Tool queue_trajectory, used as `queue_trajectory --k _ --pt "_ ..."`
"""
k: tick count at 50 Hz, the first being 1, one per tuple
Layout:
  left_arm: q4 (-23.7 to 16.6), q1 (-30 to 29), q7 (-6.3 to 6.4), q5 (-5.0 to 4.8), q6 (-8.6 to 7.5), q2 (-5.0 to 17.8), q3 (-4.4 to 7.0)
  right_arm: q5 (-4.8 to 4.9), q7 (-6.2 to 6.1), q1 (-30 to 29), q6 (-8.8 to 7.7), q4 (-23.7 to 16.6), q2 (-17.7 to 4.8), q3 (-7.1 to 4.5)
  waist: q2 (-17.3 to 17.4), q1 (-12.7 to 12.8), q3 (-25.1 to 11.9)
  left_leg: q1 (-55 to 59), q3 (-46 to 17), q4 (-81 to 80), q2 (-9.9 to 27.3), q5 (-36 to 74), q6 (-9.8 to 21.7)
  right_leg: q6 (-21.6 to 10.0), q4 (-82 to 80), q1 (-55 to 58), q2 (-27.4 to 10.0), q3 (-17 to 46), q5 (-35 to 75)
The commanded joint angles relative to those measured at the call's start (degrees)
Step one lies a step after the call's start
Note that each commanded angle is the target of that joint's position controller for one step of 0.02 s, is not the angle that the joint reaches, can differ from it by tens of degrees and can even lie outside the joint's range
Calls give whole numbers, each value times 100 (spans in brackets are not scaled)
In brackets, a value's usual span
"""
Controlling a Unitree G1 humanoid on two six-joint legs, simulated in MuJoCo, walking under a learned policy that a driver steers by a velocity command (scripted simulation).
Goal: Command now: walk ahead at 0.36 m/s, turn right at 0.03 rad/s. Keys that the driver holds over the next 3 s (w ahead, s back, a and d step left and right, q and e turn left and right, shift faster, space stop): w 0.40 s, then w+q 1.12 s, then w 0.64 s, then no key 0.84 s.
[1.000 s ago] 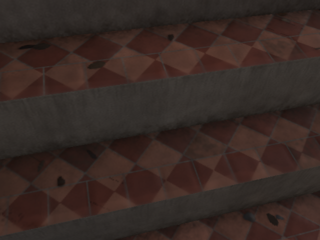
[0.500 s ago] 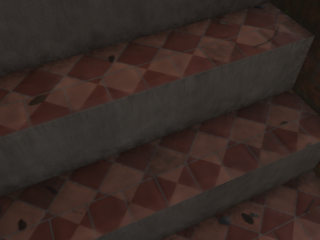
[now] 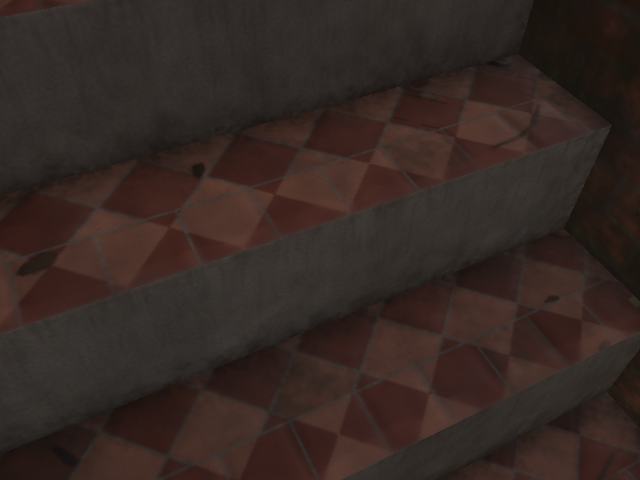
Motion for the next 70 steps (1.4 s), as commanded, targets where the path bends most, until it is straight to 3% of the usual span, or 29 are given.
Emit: queue_trajectory --k 1,4,15,22,24,27,29,30,31,35,36,37,38,39,40,41,42,44,46,47,48,49,50,51,55,59,60,62,70 --pt "-269 688 170 53 -144 51 159 370 -111 -1114 -303 -376 -644 -169 1020 1078 -270 -592 -115 1611 769 7483 816 -6 -981 1268 281 -122 1824" --pt "-108 1610 363 77 -37 889 419 563 144 -1010 -314 -301 -308 -188 -1350 1353 -1375 -3173 459 6548 -500 322 176 -1024 -1402 3471 -1814 2275 7885" --pt "1424 2500 427 107 -706 93 186 -277 169 -3820 -86 -1813 243 309 -279 1035 125 -8629 377 11779 -375 -1721 533 -1050 -2113 3899 -1605 1728 3345" --pt "1207 1964 748 87 -559 623 427 -124 434 -3700 184 -1830 628 579 240 553 -1038 -6753 385 8502 313 -289 442 -930 -2563 4173 -1833 1387 3380" --pt "1547 2241 -183 247 -276 666 -26 -149 572 -2353 686 -2439 -46 695 -969 -372 -236 -5978 -929 5932 -47 -3517 735 -1865 -2035 2047 -2044 1297 7771" --pt "1150 1142 -871 1084 316 1159 -143 12 494 968 940 -499 -1183 -108 218 -894 -3001 -385 -1499 2958 -59 1998 739 -1976 82 1248 -2175 1401 11750" --pt "887 1564 -102 -107 -68 953 392 453 180 -1243 512 -53 -365 22 1167 567 -1667 45 963 -455 -723 3425 464 -164 1521 1199 -164 -133 1626" --pt "769 1302 115 -287 495 156 24 -294 872 -1022 909 -399 1060 374 -52 100 1468 -1462 -441 -1779 196 2449 364 -939 5569 -1303 644 1507 -971" --pt "447 1869 77 -96 861 -1314 -382 -521 1151 -974 989 38 1045 533 1013 1119 1506 -956 316 -1317 -15 2283 365 -1305 6900 -3169 1153 1819 -1816" --pt "-1028 -58 -296 -119 139 -477 -472 -756 1317 1909 562 1711 -729 -45 662 571 -1393 2883 -1510 424 2156 7981 2158 -518 9178 -7288 931 1419 -1775" --pt "-895 171 67 388 -132 0 -113 -110 157 866 -255 938 -913 -347 403 568 -732 3058 -1723 -149 1877 4357 1718 -86 9902 -6764 206 615 -1649" --pt "-1455 -933 -31 130 -44 -484 -648 -530 718 1451 -58 1990 -543 -106 840 653 -314 2369 -2805 -517 2503 2628 1776 -249 9555 -8474 -56 1459 -2350" --pt "-1679 -1778 177 413 -83 -286 -283 18 28 1048 -460 1231 -787 -251 684 190 656 1602 -2942 -1380 2159 1352 1841 109 10244 -7725 -341 665 -1925" --pt "-1788 -2578 24 -274 77 -344 -723 -870 664 1532 -56 2354 -316 -93 -89 291 1267 753 -2768 -847 1883 2183 1632 -827 9493 -9033 -381 1543 -2589" --pt "-1946 -2680 -71 -353 86 -321 -719 -902 853 1803 15 2323 -405 -193 -352 390 1254 434 -2584 -909 1751 2383 1489 -1170 8493 -8927 -582 1319 -2428" --pt "-2335 -2970 45 145 32 -668 -545 135 160 1415 -320 1504 -392 -244 801 17 1418 -303 -2255 -2463 1403 1417 1464 -349 8005 -6689 -545 246 -1783" --pt "-2397 -3087 117 0 89 -605 -522 258 -58 1196 -439 1621 -123 -77 764 113 1725 -1269 -2243 -2685 1227 1524 1469 -150 7518 -5874 -708 441 -1128" --pt "-2635 -4392 -287 -121 679 -730 -949 -235 1304 1572 -144 2151 -1267 -410 791 613 229 -3445 -1871 -3046 1472 4599 1825 -631 5362 -3415 -142 -287 -2568" --pt "-601 942 351 -407 295 -132 -143 788 220 730 -779 1292 -1281 -408 1208 1741 -1805 -1663 -657 -537 1050 11768 1132 -465 4742 1526 513 -393 -485" --pt "-599 1499 516 -304 247 350 175 751 306 552 -919 1142 -1629 -566 989 2113 -2122 -1959 -792 1278 773 11294 886 -531 3653 1958 243 878 -1650" --pt "-981 741 224 50 624 640 -113 -604 1489 304 -720 1267 -650 -196 -899 2508 -1978 -4509 -1661 2411 577 7449 1474 -1025 1799 1811 -426 3070 -434" --pt "-372 1002 439 213 397 950 440 150 925 24 -842 405 -859 -560 -1630 1363 -2176 -3228 -898 5598 -613 3384 1098 -1263 -288 1476 -1726 5094 -4662" --pt "-341 860 -59 165 652 826 51 -88 1452 968 -160 1810 -361 -502 -1902 1818 -661 -4831 -2351 8957 -598 3261 1227 -1480 -1311 -1158 -1585 6014 -5028" --pt "67 -658 238 -204 290 606 340 -276 767 -487 -431 -258 87 -400 -830 44 -811 -4319 -1095 9157 -728 2820 760 -948 -772 -794 -1673 5377 -5680" --pt "1140 -1190 288 14 -322 -495 2 -135 239 76 -8 -299 635 -76 -422 -1002 672 -5196 -638 10237 -461 2384 544 -288 -501 -2525 -1810 2103 -3209" --pt "1351 -694 236 -23 -719 40 139 44 161 -437 172 -562 385 -146 -289 -871 703 -5671 -290 10682 -507 2876 367 -460 -1614 -2116 -2017 854 -1137" --pt "785 -2062 -260 201 -562 45 -43 248 1104 -582 356 24 -475 -83 593 -764 179 -4697 -367 10043 -399 2588 1199 -805 -2447 -3312 -1550 337 -892" --pt "419 -2910 -344 -96 -462 936 201 171 1403 -212 476 350 -798 -318 405 -1103 -53 -3742 -79 9125 -271 2441 1172 -691 -2664 -3382 -1540 -532 1" --pt "862 -1100 -283 154 -292 1059 175 -62 966 -778 247 1044 -308 18 -792 186 -593 -3345 552 1682 58 5 419 -1278 -2078 2385 -2114 -569 2247"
